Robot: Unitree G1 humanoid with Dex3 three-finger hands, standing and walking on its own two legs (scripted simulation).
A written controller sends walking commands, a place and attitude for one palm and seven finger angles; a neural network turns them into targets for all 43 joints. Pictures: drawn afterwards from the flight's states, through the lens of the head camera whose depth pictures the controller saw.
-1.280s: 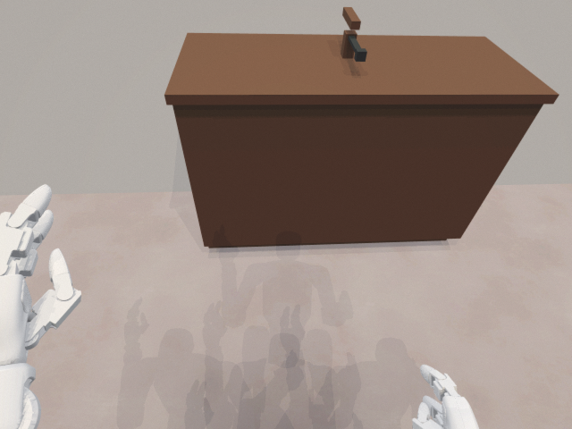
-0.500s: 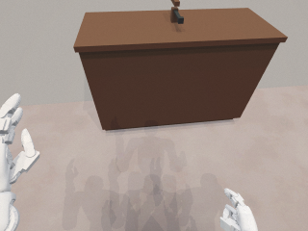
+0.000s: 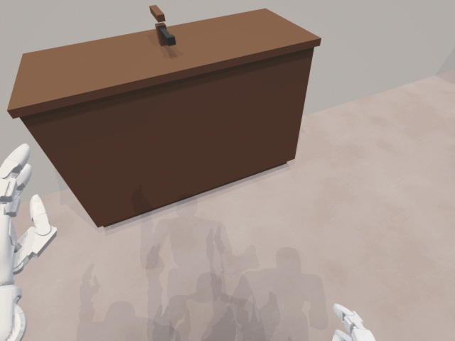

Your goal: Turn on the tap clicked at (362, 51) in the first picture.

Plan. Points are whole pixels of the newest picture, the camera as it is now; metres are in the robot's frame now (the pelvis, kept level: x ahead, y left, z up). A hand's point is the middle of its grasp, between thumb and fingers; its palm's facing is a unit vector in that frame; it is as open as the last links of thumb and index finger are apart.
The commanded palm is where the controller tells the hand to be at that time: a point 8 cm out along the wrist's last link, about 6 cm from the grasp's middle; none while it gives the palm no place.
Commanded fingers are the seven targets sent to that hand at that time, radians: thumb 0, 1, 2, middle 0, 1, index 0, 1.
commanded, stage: walk to a spot facing it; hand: left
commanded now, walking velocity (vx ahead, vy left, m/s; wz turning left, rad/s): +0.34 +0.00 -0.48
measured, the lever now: (170, 40) +1.04 +0.30 +0.11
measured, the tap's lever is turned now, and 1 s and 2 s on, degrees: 0 0 0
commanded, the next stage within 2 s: turn to face it in 0.92 s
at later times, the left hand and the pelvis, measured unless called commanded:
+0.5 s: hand (133, 145) +0.38 +0.19 +0.18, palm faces +0.26 -0.90 -0.36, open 7.4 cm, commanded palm +0.34 +0.23 +0.20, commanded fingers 0.00 0.90 0.90 -0.20 -0.30 -0.20 -0.30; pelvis +0.12 -0.01 +0.01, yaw -13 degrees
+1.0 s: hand (239, 96) +0.54 +0.02 +0.18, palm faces +0.00 -0.89 -0.45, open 7.4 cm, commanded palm +0.49 +0.11 +0.20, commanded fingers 0.00 0.90 0.90 -0.20 -0.30 -0.20 -0.30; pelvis +0.24 -0.10 +0.01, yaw -22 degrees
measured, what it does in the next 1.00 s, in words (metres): walks ahead, turning right: left foot, then right foot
